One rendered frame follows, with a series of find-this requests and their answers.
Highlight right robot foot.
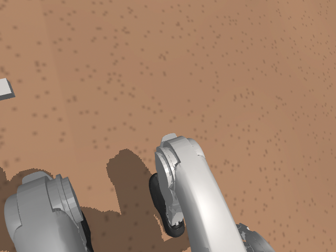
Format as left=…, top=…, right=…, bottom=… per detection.
left=149, top=173, right=185, bottom=237

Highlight right robot hand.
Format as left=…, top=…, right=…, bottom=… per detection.
left=236, top=223, right=275, bottom=252

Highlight small box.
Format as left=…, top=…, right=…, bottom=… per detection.
left=0, top=78, right=15, bottom=101

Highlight left robot foot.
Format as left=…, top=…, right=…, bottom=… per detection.
left=81, top=211, right=94, bottom=252

